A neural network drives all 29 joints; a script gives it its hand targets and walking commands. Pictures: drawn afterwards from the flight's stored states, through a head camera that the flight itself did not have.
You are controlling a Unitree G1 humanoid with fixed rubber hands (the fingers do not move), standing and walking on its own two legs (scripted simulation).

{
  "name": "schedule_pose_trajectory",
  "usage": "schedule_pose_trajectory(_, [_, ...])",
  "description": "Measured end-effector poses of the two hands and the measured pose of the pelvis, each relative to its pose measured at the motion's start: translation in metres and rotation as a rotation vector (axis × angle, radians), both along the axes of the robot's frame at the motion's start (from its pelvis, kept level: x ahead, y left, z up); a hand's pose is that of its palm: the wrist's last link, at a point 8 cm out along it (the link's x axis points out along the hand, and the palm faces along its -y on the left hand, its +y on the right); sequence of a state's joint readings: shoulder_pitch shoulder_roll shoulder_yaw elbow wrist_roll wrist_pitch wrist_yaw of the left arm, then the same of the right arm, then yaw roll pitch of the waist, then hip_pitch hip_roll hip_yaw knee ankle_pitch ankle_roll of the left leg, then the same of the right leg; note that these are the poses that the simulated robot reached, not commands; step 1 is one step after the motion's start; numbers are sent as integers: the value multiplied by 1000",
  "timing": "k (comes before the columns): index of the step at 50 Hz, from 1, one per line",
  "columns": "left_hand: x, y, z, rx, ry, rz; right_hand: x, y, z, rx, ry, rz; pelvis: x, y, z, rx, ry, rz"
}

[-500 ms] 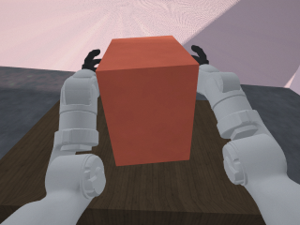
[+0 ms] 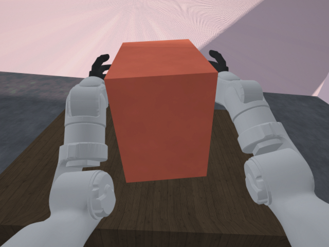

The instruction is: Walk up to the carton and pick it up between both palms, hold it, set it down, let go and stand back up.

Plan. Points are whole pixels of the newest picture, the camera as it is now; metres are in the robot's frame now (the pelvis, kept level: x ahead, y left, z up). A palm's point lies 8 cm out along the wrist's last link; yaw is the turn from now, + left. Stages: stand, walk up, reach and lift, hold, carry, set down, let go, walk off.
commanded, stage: hold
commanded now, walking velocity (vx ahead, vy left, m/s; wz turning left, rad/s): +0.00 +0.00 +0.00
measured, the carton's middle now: (160, 103) +0.38 -0.01 +0.26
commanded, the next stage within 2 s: none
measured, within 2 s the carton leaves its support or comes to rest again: neither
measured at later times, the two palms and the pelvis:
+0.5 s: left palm (97, 86) +0.37 +0.13 +0.31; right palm (219, 81) +0.36 -0.14 +0.33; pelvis +0.00 +0.00 +0.00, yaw +0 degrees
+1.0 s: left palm (98, 85) +0.36 +0.13 +0.31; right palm (220, 81) +0.36 -0.14 +0.33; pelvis +0.00 +0.00 +0.00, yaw +0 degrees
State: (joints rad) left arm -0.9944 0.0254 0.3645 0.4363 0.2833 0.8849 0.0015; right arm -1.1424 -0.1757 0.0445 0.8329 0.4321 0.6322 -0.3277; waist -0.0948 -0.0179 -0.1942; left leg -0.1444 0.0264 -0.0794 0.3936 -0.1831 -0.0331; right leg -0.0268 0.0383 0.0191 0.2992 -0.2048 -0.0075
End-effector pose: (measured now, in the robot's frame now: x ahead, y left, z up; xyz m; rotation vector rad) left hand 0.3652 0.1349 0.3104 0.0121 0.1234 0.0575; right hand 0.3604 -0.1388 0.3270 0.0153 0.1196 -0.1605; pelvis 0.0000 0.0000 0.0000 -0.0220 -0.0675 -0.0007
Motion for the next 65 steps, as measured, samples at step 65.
schedule_pose_trajectory(65, [1,1,-1,1,4,0,1,1,1,5,8,-1,0,0,0,-1,4,0])
